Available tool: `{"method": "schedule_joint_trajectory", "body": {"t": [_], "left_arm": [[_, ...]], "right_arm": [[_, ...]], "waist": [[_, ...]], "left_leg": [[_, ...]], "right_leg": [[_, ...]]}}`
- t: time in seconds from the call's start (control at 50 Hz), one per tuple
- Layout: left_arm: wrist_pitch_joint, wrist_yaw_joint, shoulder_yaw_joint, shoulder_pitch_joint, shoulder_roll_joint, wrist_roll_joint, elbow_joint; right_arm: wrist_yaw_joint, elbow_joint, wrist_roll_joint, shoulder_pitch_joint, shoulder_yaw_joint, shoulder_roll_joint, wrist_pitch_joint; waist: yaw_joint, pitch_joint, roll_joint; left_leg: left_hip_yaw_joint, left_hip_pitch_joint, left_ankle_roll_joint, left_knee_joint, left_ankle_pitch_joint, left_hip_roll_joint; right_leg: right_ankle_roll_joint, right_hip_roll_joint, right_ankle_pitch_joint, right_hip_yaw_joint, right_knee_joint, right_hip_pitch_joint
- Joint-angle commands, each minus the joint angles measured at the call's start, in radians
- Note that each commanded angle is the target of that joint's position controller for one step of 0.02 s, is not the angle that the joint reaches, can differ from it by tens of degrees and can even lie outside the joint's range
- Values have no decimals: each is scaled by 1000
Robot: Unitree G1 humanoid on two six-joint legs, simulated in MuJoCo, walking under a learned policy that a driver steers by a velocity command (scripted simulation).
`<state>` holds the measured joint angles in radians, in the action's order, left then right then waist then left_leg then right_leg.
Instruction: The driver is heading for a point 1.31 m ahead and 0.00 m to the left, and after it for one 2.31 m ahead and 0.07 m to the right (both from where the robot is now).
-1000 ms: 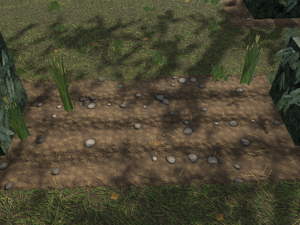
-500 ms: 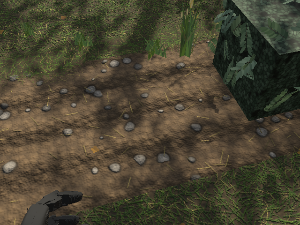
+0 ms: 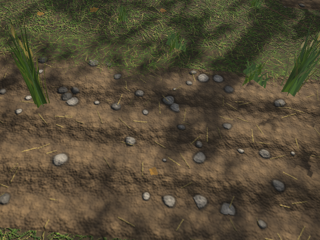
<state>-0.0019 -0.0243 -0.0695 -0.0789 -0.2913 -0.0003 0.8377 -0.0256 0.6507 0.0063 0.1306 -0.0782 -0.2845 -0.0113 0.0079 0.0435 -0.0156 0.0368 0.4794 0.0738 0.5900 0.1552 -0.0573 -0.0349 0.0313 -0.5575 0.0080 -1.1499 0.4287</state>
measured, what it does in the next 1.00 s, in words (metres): walks ahead: right foot, then left foot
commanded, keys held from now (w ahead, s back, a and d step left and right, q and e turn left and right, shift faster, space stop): q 0.10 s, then no key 0.04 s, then w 0.68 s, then w+e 0.04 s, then e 0.14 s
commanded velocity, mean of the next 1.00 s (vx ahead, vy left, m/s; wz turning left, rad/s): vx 0.31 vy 0.00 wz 0.15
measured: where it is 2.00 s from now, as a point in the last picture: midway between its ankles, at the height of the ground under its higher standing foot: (141, 232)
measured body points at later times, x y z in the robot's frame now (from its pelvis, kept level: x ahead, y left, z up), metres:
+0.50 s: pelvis +0.08 -0.04 +0.02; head +0.09 -0.07 +0.47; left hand +0.05 +0.24 -0.10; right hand +0.28 -0.28 -0.08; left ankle +0.11 +0.10 -0.67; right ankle +0.05 -0.16 -0.72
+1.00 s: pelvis +0.29 +0.05 +0.02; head +0.32 +0.06 +0.47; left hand +0.31 +0.34 -0.11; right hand +0.46 -0.19 -0.08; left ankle +0.29 +0.14 -0.72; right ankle +0.29 -0.11 -0.64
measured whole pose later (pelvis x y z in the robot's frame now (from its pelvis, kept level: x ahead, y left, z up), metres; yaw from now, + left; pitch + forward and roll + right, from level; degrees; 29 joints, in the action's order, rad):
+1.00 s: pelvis +0.29 +0.05 +0.02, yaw +7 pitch +1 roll +1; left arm 0.05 -0.01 -0.07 -0.28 -0.31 -0.03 0.88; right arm -0.03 0.73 0.01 0.19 -0.05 -0.24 -0.09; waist -0.01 0.05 -0.04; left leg -0.07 0.22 0.05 0.37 0.17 -0.03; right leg -0.01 -0.06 -0.35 0.06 -1.11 0.52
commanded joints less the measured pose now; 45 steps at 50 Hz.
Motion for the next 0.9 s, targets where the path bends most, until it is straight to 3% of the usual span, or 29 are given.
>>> {"method": "schedule_joint_trajectory", "body": {"t": [0.02, 0.06, 0.1, 0.14, 0.22, 0.28, 0.34, 0.36, 0.38, 0.4, 0.42, 0.44, 0.48, 0.54, 0.62, 0.72, 0.76, 0.78, 0.8, 0.82, 0.84, 0.86, 0.88, 0.9], "left_arm": [[-19, -6, -30, -45, -116, 8, -51], [-24, -1, -25, -38, -87, 3, -55], [-22, -4, -23, -17, -73, 0, -59], [-23, -9, -22, -8, -73, 4, -61], [-6, 4, -19, -13, -78, 7, -72], [25, 20, -16, -41, -75, 2, -66], [55, 30, -14, -148, -61, -3, -19], [61, 28, -19, -236, -88, 1, 12], [66, 24, -27, -320, -154, 10, 33], [74, 33, -50, -296, -236, 36, 27], [83, 23, -40, -223, -195, 25, 0], [86, 15, -28, -197, -151, 10, -4], [81, 11, -18, -220, -126, -5, 4], [78, 12, -2, -304, -87, -6, 38], [69, 10, 0, -368, -114, -12, 59], [59, 16, -6, -420, -148, -24, 82], [55, 17, -13, -404, -165, -26, 86], [54, 15, -16, -381, -172, -30, 82], [56, 15, -13, -367, -166, -26, 77], [64, 15, 0, -335, -133, 0, 40], [84, 22, 40, -443, 2, -1, 22], [100, 28, 8, -395, -111, -33, 37], [102, 28, -6, -309, -146, -53, 5], [99, 22, -5, -272, -127, -45, 6]], "right_arm": [[16, -81, -20, 14, -38, -138, 13], [29, -100, -5, 14, -45, -154, 24], [42, -109, -4, 25, -50, -167, 27], [55, -111, -4, 23, -47, -163, 29], [65, -95, 2, 41, -35, -147, 33], [59, -65, -1, 91, -28, -143, 30], [60, -59, -9, 70, -18, -123, 32], [61, -76, -8, 29, -8, -85, 27], [59, -89, -16, 33, 6, -20, 14], [57, -133, -34, -6, -10, -84, -11], [52, -118, -39, -6, -23, -131, -28], [44, -94, -29, 14, -28, -138, -34], [35, -79, -8, 0, -26, -108, -39], [23, -86, -10, -51, -7, -37, -45], [5, -120, -25, -164, 10, -2, -59], [-20, -148, -36, -241, 13, -19, -76], [-22, -142, -37, -197, 4, -47, -79], [-16, -117, -32, -108, -11, -73, -78], [-8, -69, -30, 48, -33, -115, -75], [6, -26, -18, 260, -52, -183, -70], [1, -5, -9, 305, -59, -251, -65], [2, -1, -9, 302, -38, -157, -65], [7, -1, -9, 214, -22, -124, -67], [7, -3, -4, 147, -13, -101, -71]], "waist": [[-22, -172, 81], [-23, -182, 117], [-12, -185, 127], [-2, -188, 140], [7, -178, 195], [13, -144, 196], [-48, -90, 153], [-81, -73, 73], [-78, -80, -120], [-72, 40, -209], [-46, 96, -164], [-34, 93, -149], [-47, 56, -128], [-73, 10, -113], [-122, 34, -122], [-139, 77, -131], [-86, 52, -146], [-25, -7, -138], [54, -112, -112], [143, -280, -9], [84, -445, 301], [117, -394, 215], [93, -213, 183], [59, -143, 109]], "left_leg": [[375, -272, 162, -242, -230, 246], [366, -236, 137, -265, -139, 212], [376, -242, 133, -277, -49, 201], [375, -233, 126, -290, 61, 200], [402, -166, 119, -343, 375, 185], [425, -164, 118, -336, 472, 194], [381, -62, 73, -275, 529, 139], [310, 47, 29, -121, 472, 84], [98, 213, -41, 194, 364, -55], [107, 378, -38, 288, 347, -34], [153, 414, -38, 361, 252, 16], [148, 428, -46, 373, 173, 34], [93, 411, -67, 361, 65, 69], [13, 331, -85, 315, -56, 82], [-38, 227, -98, 109, -136, 81], [-70, 127, -68, -41, -66, 61], [-78, 15, -29, -86, -21, 41], [-94, -131, -1, -119, -40, 19], [-88, -359, 36, -124, -73, 20], [113, -702, 103, -71, -122, 204], [583, -956, 246, -194, 84, 459], [637, -884, 232, -263, 180, 456], [458, -731, 194, -277, -3, 429], [322, -595, 169, -286, -223, 381]], "right_leg": [[1, -40, 99, 84, 18, 167], [-5, -15, 151, 75, 122, 105], [-15, -3, 171, 85, 217, 93], [-23, -16, 207, 93, 271, 68], [-26, -22, 219, 47, 369, -21], [5, -17, 155, 10, 469, -77], [81, -21, 232, -23, 702, -248], [122, -117, 168, 81, 780, -342], [199, -298, -17, 365, 902, -447], [307, -440, -200, 670, 1015, -360], [303, -430, -178, 637, 1024, -344], [262, -378, -84, 535, 1013, -377], [215, -310, 103, 384, 1011, -429], [198, -250, 356, 233, 1001, -429], [194, -228, 459, 150, 995, -398], [203, -275, 547, 161, 951, -416], [190, -294, 728, 156, 891, -430], [172, -274, 921, 119, 795, -418], [148, -231, 1045, 71, 620, -359], [112, -182, 806, 38, 314, -135], [60, -12, 49, 37, -21, 197], [70, -43, -2, 151, -131, 283], [71, -78, 72, 124, -141, 326], [62, -112, 135, 101, -105, 277]]}}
